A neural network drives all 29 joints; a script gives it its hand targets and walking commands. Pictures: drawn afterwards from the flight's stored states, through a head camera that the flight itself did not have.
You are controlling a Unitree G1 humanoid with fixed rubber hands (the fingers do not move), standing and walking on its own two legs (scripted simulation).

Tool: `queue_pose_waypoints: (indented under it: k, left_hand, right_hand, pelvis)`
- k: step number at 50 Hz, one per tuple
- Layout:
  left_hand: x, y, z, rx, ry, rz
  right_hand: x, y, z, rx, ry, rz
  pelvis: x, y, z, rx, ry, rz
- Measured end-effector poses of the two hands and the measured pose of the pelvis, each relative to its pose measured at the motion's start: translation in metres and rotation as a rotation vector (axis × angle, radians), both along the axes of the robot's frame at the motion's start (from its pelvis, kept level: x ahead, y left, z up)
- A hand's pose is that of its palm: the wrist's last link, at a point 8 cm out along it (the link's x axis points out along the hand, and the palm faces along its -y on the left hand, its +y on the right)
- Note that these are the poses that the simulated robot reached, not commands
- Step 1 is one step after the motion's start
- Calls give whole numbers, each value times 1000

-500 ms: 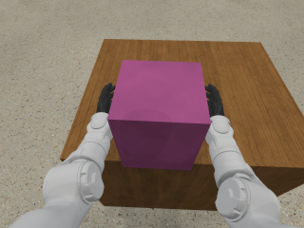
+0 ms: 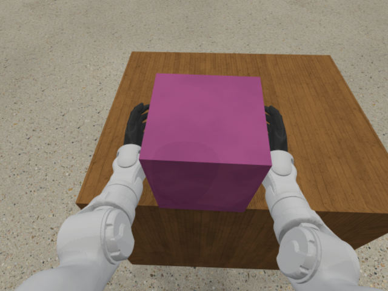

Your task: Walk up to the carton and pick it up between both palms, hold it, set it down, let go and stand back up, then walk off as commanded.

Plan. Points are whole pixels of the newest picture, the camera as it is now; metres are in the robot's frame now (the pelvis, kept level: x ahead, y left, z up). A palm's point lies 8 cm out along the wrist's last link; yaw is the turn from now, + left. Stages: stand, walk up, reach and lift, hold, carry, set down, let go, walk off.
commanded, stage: reach and lift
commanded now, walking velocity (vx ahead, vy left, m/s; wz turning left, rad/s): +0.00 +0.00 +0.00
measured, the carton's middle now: (204, 149) +0.43 +0.01 +0.05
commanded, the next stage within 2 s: none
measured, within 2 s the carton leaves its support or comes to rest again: neither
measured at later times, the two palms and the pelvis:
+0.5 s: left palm (133, 138) +0.41 +0.16 +0.09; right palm (280, 140) +0.41 -0.14 +0.10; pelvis +0.00 +0.00 +0.00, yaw +0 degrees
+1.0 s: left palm (116, 117) +0.38 +0.16 +0.19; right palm (298, 124) +0.37 -0.14 +0.19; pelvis -0.02 +0.01 +0.00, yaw +0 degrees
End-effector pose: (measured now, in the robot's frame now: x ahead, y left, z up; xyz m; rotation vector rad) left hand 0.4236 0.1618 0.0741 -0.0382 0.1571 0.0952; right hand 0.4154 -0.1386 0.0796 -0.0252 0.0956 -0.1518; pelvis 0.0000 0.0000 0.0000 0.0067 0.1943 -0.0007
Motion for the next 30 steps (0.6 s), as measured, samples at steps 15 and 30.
queue_pose_waypoints:
  k: [15, 30]
  left_hand:
    - [-6, -2, 3, 43, 16, 0]
    - [-14, -1, 30, 42, 19, 13]
  right_hand:
    - [-5, -1, 2, -34, 9, 12]
    - [-9, 0, 34, -35, 10, 22]
  pelvis:
    - [-2, -1, 0, 1, -2, 0]
    - [-6, 0, 1, 0, -37, 0]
